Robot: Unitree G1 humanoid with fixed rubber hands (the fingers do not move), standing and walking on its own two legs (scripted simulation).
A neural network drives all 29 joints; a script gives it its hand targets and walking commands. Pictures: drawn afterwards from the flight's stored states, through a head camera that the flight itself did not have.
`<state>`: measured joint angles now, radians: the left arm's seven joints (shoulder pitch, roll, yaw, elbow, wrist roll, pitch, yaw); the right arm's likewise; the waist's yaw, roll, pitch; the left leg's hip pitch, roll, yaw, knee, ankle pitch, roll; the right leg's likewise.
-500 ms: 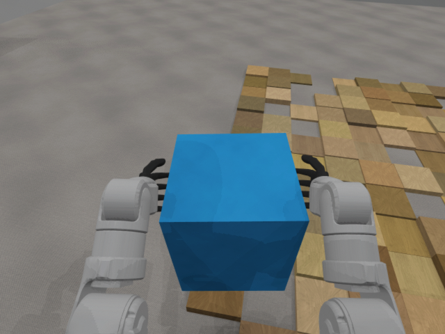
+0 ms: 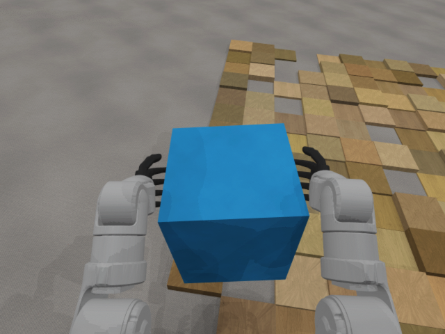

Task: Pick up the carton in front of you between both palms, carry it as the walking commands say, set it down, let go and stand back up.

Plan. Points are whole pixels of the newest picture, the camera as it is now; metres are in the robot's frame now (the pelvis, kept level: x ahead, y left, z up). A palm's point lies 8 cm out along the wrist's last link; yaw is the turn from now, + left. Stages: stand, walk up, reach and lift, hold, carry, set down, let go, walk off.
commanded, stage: carry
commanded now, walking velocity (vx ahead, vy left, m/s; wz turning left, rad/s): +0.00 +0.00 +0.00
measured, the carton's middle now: (231, 207) +0.36 -0.01 +0.03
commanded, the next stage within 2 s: none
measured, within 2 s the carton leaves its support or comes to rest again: neither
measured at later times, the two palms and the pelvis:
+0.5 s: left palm (212, 216) +0.30 +0.03 +0.09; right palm (380, 216) +0.32 -0.27 +0.08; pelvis -0.02 -0.12 -0.02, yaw +5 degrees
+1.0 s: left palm (259, 211) +0.30 -0.04 +0.11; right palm (433, 209) +0.32 -0.34 +0.11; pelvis -0.03 -0.22 -0.01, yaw +5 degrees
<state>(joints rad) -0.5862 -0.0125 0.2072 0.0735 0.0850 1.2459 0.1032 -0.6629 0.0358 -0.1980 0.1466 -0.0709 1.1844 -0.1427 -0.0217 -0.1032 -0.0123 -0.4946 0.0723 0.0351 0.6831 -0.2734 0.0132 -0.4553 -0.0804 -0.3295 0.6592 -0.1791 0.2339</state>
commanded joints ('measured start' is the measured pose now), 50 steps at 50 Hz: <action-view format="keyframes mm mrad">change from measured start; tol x64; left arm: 1 -771 -1070 -664 -184 -414 -65 -238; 50 -634 -963 -605 -80 -416 -62 -230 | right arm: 1 -571 1149 624 -78 442 -19 280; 50 -719 1030 740 -305 499 -2 243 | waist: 1 29 271 -521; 10 -73 -176 -425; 12 -100 842 -607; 19 30 -320 -323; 45 -79 583 -430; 50 46 -86 -344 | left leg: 1 223 106 -164 -151 284 102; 50 274 110 75 -70 205 -7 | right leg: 1 230 -65 189 -119 -9 -171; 10 132 -72 -15 -331 528 365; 12 0 -48 387 944 -605 211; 16 186 -131 561 -412 -190 -173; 30 438 -16 297 -311 596 133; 35 87 -11 359 -174 -140 -154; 43 304 -29 294 -291 966 229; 45 177 26 373 625 -296 193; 50 239 22 381 -382 188 -176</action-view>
